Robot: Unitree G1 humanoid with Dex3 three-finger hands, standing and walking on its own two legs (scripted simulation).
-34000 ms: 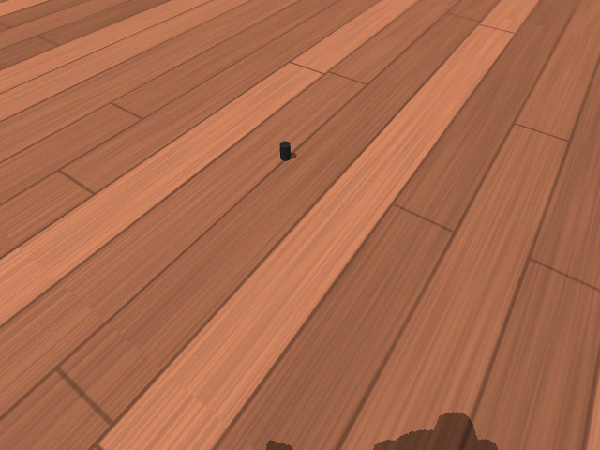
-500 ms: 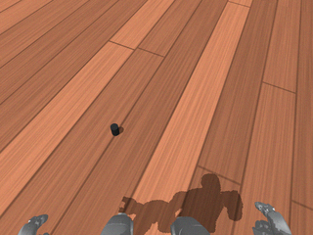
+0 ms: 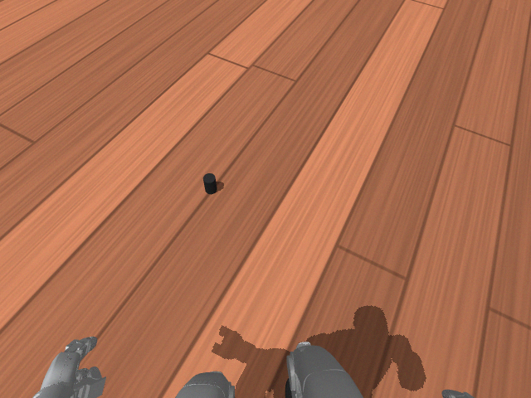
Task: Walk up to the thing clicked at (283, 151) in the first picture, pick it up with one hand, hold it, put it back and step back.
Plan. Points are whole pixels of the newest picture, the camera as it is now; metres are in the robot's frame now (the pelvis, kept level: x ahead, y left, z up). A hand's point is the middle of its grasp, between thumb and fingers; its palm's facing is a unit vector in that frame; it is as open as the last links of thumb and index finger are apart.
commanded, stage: step back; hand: left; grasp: from above
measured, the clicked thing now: (210, 184) +0.94 +0.20 -0.71
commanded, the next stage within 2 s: stand in 1.34 s
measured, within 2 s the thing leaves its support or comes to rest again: neither
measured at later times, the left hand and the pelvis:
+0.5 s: hand out of the picture -0.06 +0.26 -0.13, palm faces +0.00 -0.91 -0.41, open 7.4 cm; pelvis -0.11 -0.01 +0.00, yaw -1 degrees
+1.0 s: hand out of the picture +0.01 +0.24 -0.13, palm faces +0.02 -0.93 -0.36, open 7.4 cm; pelvis -0.08 -0.02 +0.01, yaw +1 degrees
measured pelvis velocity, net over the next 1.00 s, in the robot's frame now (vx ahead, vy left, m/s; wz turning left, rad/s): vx -0.08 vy -0.02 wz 0.02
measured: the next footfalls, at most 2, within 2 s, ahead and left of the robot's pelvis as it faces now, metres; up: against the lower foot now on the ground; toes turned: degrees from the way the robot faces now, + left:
right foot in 0.22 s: -0.04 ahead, -0.15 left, +0.00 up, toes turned -2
left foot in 0.50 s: +0.00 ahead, +0.11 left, +0.00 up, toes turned +1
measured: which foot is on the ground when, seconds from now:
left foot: down 0.00-0.26, up 0.28-0.48, down 0.50-1.00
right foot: up 0.00-0.20, down 0.22-1.00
